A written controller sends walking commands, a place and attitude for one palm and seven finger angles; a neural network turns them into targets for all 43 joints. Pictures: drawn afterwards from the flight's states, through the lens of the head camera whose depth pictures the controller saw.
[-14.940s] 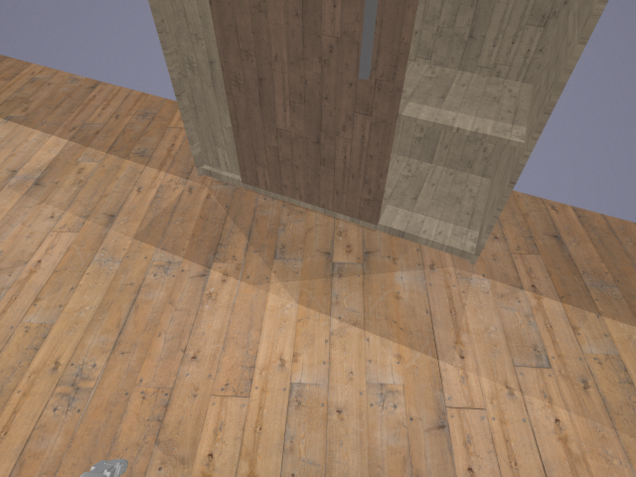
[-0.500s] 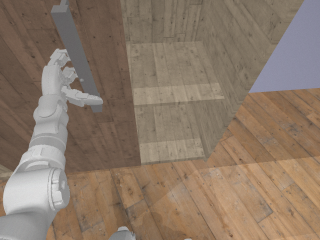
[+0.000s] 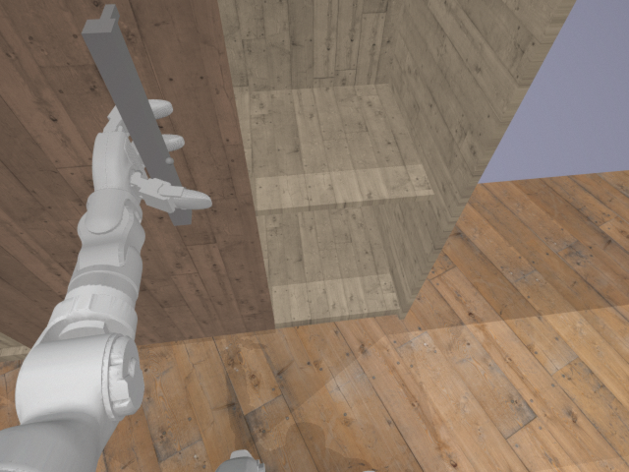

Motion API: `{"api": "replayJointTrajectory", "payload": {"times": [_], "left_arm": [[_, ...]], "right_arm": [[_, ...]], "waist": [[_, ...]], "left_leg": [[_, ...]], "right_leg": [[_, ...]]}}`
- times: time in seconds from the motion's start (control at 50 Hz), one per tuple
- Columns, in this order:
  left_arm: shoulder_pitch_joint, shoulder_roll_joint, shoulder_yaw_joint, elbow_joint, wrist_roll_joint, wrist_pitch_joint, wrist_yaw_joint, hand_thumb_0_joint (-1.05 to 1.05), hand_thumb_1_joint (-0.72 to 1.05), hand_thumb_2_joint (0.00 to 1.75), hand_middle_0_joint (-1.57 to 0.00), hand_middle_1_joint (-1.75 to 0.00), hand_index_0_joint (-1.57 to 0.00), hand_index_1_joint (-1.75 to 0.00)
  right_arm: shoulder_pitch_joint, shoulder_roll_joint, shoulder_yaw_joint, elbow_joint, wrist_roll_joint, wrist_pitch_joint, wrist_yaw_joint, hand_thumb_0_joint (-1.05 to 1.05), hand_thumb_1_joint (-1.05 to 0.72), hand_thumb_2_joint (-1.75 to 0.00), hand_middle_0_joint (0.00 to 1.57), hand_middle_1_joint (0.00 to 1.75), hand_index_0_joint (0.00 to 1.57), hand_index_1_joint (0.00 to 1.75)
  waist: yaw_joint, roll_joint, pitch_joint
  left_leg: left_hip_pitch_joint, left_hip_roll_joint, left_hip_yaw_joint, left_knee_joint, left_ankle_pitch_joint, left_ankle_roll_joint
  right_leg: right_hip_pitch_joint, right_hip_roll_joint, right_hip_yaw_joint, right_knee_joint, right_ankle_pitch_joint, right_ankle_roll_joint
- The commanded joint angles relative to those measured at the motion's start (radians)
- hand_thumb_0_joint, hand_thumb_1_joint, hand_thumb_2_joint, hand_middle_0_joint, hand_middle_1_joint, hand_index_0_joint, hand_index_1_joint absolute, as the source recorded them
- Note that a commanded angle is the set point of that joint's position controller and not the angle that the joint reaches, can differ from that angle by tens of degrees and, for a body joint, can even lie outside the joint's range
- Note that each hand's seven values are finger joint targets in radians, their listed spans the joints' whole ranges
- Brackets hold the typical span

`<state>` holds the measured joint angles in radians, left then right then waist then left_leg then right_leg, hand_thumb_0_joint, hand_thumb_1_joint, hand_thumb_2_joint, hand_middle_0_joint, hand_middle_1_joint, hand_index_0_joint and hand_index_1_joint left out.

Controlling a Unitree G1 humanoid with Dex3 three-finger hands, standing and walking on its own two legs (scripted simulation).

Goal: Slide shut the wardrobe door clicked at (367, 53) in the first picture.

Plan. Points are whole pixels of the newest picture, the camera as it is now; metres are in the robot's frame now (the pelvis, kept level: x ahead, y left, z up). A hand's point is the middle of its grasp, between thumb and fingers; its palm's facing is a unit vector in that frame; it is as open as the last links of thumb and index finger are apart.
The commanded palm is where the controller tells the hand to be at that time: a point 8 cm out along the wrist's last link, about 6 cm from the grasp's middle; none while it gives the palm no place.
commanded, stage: slide the fingers in behind the handle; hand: left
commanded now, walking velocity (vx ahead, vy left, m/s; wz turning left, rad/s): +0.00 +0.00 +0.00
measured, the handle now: (153, 135) +0.53 +0.19 +0.13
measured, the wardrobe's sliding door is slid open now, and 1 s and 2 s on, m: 0.41 0.41 0.41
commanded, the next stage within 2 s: grip the handle and tug to test in 0.32 s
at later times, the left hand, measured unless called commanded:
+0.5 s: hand (169, 160) +0.48 +0.16 +0.12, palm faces +0.08 -1.00 +0.00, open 13.9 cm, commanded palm +0.45 +0.21 +0.12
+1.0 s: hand (165, 163) +0.48 +0.17 +0.12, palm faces +0.07 -1.00 +0.00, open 7.1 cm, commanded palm +0.45 +0.21 +0.12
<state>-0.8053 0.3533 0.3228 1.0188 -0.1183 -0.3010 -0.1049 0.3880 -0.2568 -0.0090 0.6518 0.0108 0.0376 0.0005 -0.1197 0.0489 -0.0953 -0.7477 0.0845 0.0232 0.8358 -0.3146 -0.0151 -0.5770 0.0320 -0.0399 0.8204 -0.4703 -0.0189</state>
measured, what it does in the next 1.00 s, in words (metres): stands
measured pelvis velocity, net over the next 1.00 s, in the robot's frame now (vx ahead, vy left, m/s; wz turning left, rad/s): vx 0.00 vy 0.00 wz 0.00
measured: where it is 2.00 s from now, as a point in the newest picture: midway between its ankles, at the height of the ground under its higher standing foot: outside the picture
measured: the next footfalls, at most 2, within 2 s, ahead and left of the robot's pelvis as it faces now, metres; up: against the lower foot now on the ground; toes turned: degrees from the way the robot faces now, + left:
none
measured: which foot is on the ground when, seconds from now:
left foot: down 0.00-1.00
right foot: down 0.00-1.00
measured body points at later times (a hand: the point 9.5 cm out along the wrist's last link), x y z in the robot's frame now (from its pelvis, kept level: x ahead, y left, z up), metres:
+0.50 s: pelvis +0.00 +0.00 +0.00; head +0.07 -0.01 +0.45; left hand +0.47 +0.22 +0.12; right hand +0.03 -0.27 -0.12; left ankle +0.05 +0.13 -0.70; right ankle -0.04 -0.11 -0.70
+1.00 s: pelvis +0.00 +0.00 +0.00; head +0.07 +0.00 +0.45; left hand +0.47 +0.22 +0.13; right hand +0.04 -0.26 -0.12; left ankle +0.05 +0.13 -0.70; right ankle -0.04 -0.11 -0.70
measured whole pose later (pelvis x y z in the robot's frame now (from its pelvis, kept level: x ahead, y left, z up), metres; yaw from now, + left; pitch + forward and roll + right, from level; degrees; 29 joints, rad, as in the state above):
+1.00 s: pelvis +0.00 +0.00 +0.00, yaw +0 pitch +13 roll -2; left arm -0.78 0.34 0.31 0.99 -0.13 -0.30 -0.11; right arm 0.38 -0.25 -0.01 0.65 0.01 0.05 0.00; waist -0.11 0.05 -0.10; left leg -0.73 0.08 0.02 0.83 -0.32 -0.01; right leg -0.56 0.03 -0.04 0.81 -0.47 -0.02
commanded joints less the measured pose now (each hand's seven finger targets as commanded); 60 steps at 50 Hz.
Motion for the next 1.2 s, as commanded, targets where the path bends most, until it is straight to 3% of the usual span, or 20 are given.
{"api": "replayJointTrajectory", "payload": {"times": [0.0, 0.04, 0.08, 0.18, 0.22, 0.26, 0.4, 0.5, 0.54, 0.68, 0.74, 0.78, 0.86, 0.88, 0.92, 1.0, 1.04, 1.08, 1.16, 1.18], "left_arm": [[-0.481, 0.209, 0.008, -0.209, -0.005, -0.06, 0.007, 0.0, -0.5, 0.3, -0.3, -1.2, -0.3, -1.2], [-0.468, 0.241, 0.035, -0.203, -0.007, -0.064, 0.009, 0.0, -0.5, 0.3, -0.3, -1.2, -0.3, -1.2], [-0.486, 0.224, 0.018, -0.192, -0.006, -0.063, 0.004, 0.0, -0.5, 0.3, -0.3, -1.2, -0.3, -1.2], [-0.499, 0.241, 0.03, -0.208, -0.009, -0.074, -0.004, 0.0, -0.5, 0.3, -0.3, -1.2, -0.3, -1.2], [-0.49, 0.208, 0.007, -0.202, -0.01, -0.074, -0.007, 0.0, -0.5, 0.3, -0.3, -1.2, -0.3, -1.2], [-0.466, 0.243, 0.041, -0.204, -0.011, -0.078, -0.004, 0.0, -0.5, 0.3, -0.3, -1.2, -0.3, -1.2], [-0.463, 0.232, 0.029, -0.232, -0.011, -0.074, -0.003, 0.0, -0.5, 0.3, -0.3, -1.2, -0.3, -1.2], [-0.445, 0.215, 0.018, -0.236, -0.013, -0.072, -0.006, 0.0, -0.27, 0.4, -0.32, -1.23, -0.32, -1.23], [-0.456, 0.209, 0.015, -0.217, -0.017, -0.069, -0.004, 0.0, -0.17, 0.44, -0.33, -1.25, -0.33, -1.25], [-0.447, 0.241, 0.044, -0.242, -0.014, -0.075, 0.0, 0.0, 0.15, 0.58, -0.37, -1.29, -0.37, -1.29], [-0.454, 0.213, 0.018, -0.227, -0.017, -0.072, -0.006, 0.0, 0.29, 0.64, -0.38, -1.31, -0.38, -1.31], [-0.45, 0.232, 0.032, -0.228, -0.017, -0.071, -0.008, 0.0, 0.39, 0.68, -0.4, -1.33, -0.4, -1.33], [-0.431, 0.191, 0.009, -0.254, -0.022, -0.07, -0.009, 0.0, 0.57, 0.76, -0.42, -1.35, -0.42, -1.35], [-0.436, 0.224, 0.032, -0.248, -0.024, -0.069, -0.006, 0.0, 0.62, 0.78, -0.42, -1.36, -0.42, -1.36], [-0.41, 0.21, 0.024, -0.245, -0.021, -0.067, -0.005, 0.0, 0.71, 0.82, -0.43, -1.37, -0.43, -1.37], [-0.48, 0.195, 0.0, -0.219, -0.015, -0.059, 0.001, 0.0, 0.9, 0.9, -0.45, -1.4, -0.45, -1.4], [-0.483, 0.236, 0.036, -0.226, -0.013, -0.07, 0.007, 0.0, 0.9, 0.9, -0.45, -1.4, -0.45, -1.4], [-0.464, 0.222, 0.033, -0.246, -0.015, -0.08, 0.001, 0.0, 0.9, 0.9, -0.45, -1.4, -0.45, -1.4], [-0.442, 0.258, 0.055, -0.205, -0.011, -0.078, -0.003, 0.0, 0.9, 0.9, -0.45, -1.4, -0.45, -1.4], [-0.471, 0.251, 0.042, -0.21, -0.012, -0.077, -0.006, 0.0, 0.9, 0.9, -0.45, -1.4, -0.45, -1.4]], "right_arm": [[0.082, -0.146, -0.046, -0.075, 0.006, -0.027, -0.008, 0.0, -0.9, -0.9, 0.2, 0.3, 0.2, 0.3], [0.092, -0.152, -0.046, -0.071, 0.002, -0.025, -0.011, 0.0, -0.9, -0.9, 0.2, 0.3, 0.2, 0.3], [0.086, -0.148, -0.046, -0.068, 0.005, -0.026, -0.011, 0.0, -0.9, -0.9, 0.2, 0.3, 0.2, 0.3], [0.089, -0.149, -0.046, -0.065, 0.003, -0.027, -0.013, 0.0, -0.9, -0.9, 0.2, 0.3, 0.2, 0.3], [0.085, -0.145, -0.046, -0.067, 0.005, -0.027, -0.01, 0.0, -0.9, -0.9, 0.2, 0.3, 0.2, 0.3], [0.089, -0.149, -0.051, -0.063, 0.006, -0.026, -0.012, 0.0, -0.9, -0.9, 0.2, 0.3, 0.2, 0.3], [0.082, -0.148, -0.049, -0.07, 0.006, -0.02, -0.011, 0.0, -0.9, -0.9, 0.2, 0.3, 0.2, 0.3], [0.078, -0.145, -0.048, -0.073, 0.006, -0.018, -0.01, 0.0, -0.9, -0.9, 0.2, 0.3, 0.2, 0.3], [0.083, -0.147, -0.048, -0.067, 0.003, -0.017, -0.011, 0.0, -0.9, -0.9, 0.2, 0.3, 0.2, 0.3], [0.079, -0.149, -0.049, -0.073, 0.003, -0.016, -0.011, 0.0, -0.9, -0.9, 0.2, 0.3, 0.2, 0.3], [0.08, -0.146, -0.047, -0.072, 0.002, -0.015, -0.011, 0.0, -0.9, -0.9, 0.2, 0.3, 0.2, 0.3], [0.075, -0.15, -0.049, -0.074, 0.005, -0.015, -0.011, 0.0, -0.9, -0.9, 0.2, 0.3, 0.2, 0.3], [0.072, -0.146, -0.051, -0.075, 0.007, -0.018, -0.009, 0.0, -0.9, -0.9, 0.2, 0.3, 0.2, 0.3], [0.075, -0.15, -0.051, -0.071, 0.005, -0.016, -0.01, 0.0, -0.9, -0.9, 0.2, 0.3, 0.2, 0.3], [0.07, -0.146, -0.051, -0.077, 0.007, -0.016, -0.009, 0.0, -0.9, -0.9, 0.2, 0.3, 0.2, 0.3], [0.07, -0.147, -0.047, -0.068, 0.005, -0.016, -0.011, 0.0, -0.9, -0.9, 0.2, 0.3, 0.2, 0.3], [0.082, -0.151, -0.048, -0.064, 0.0, -0.019, -0.013, 0.0, -0.9, -0.9, 0.2, 0.3, 0.2, 0.3], [0.076, -0.145, -0.05, -0.071, 0.001, -0.024, -0.011, 0.0, -0.9, -0.9, 0.2, 0.3, 0.2, 0.3], [0.075, -0.149, -0.046, -0.069, 0.003, -0.021, -0.013, 0.0, -0.9, -0.9, 0.2, 0.3, 0.2, 0.3], [0.073, -0.148, -0.044, -0.069, 0.004, -0.022, -0.015, 0.0, -0.9, -0.9, 0.2, 0.3, 0.2, 0.3]], "waist": [[-0.019, 0.01, -0.339], [-0.014, -0.004, -0.349], [-0.026, -0.015, -0.345], [-0.02, 0.006, -0.38], [-0.025, 0.007, -0.364], [-0.01, -0.007, -0.393], [-0.011, 0.011, -0.384], [-0.008, 0.02, -0.383], [-0.018, 0.002, -0.346], [-0.003, 0.014, -0.399], [-0.014, 0.006, -0.361], [-0.01, 0.001, -0.369], [-0.007, 0.022, -0.395], [-0.006, 0.012, -0.381], [0.002, 0.014, -0.364], [-0.024, 0.003, -0.323], [-0.01, 0.008, -0.358], [-0.003, 0.019, -0.407], [-0.003, -0.016, -0.366], [-0.015, -0.009, -0.351]], "left_leg": [[0.404, -0.064, -0.024, -0.043, 0.219, 0.055], [0.401, -0.064, -0.025, -0.038, 0.236, 0.058], [0.399, -0.063, -0.022, -0.038, 0.23, 0.059], [0.411, -0.064, -0.022, -0.033, 0.25, 0.058], [0.419, -0.064, -0.023, -0.033, 0.247, 0.057], [0.421, -0.064, -0.02, -0.032, 0.263, 0.057], [0.422, -0.067, -0.019, -0.035, 0.276, 0.057], [0.433, -0.068, -0.019, -0.034, 0.296, 0.056], [0.423, -0.067, -0.02, -0.033, 0.287, 0.058], [0.44, -0.066, -0.021, -0.035, 0.307, 0.055], [0.425, -0.067, -0.022, -0.035, 0.285, 0.056], [0.432, -0.063, -0.024, -0.039, 0.273, 0.055], [0.47, -0.062, -0.025, -0.035, 0.304, 0.052], [0.455, -0.06, -0.028, -0.037, 0.295, 0.052], [0.442, -0.063, -0.026, -0.039, 0.295, 0.051], [0.419, -0.063, -0.029, -0.044, 0.233, 0.054], [0.432, -0.063, -0.034, -0.042, 0.252, 0.053], [0.463, -0.062, -0.033, -0.036, 0.286, 0.051], [0.415, -0.063, -0.024, -0.037, 0.26, 0.055], [0.406, -0.063, -0.024, -0.04, 0.246, 0.055]], "right_leg": [[-0.04, 0.033, 0.017, -0.14, 0.386, 0.021], [-0.021, 0.033, 0.019, -0.137, 0.404, 0.019], [-0.031, 0.032, 0.023, -0.14, 0.411, 0.024], [-0.017, 0.029, 0.025, -0.133, 0.434, 0.023], [-0.034, 0.032, 0.021, -0.137, 0.421, 0.022], [-0.011, 0.031, 0.025, -0.134, 0.444, 0.023], [-0.003, 0.031, 0.023, -0.132, 0.462, 0.022], [-0.003, 0.031, 0.019, -0.13, 0.478, 0.02], [-0.011, 0.032, 0.018, -0.135, 0.467, 0.02], [0.006, 0.031, 0.019, -0.127, 0.481, 0.02], [-0.006, 0.032, 0.015, -0.131, 0.457, 0.018], [-0.016, 0.034, 0.017, -0.134, 0.441, 0.019], [-0.027, 0.036, 0.012, -0.131, 0.454, 0.017], [-0.021, 0.035, 0.012, -0.132, 0.448, 0.017], [-0.017, 0.035, 0.011, -0.131, 0.451, 0.016], [-0.052, 0.034, 0.014, -0.144, 0.393, 0.021], [-0.031, 0.034, 0.012, -0.135, 0.396, 0.014], [-0.026, 0.035, 0.013, -0.128, 0.424, 0.016], [-0.016, 0.035, 0.02, -0.133, 0.426, 0.02], [-0.02, 0.034, 0.021, -0.137, 0.416, 0.021]]}}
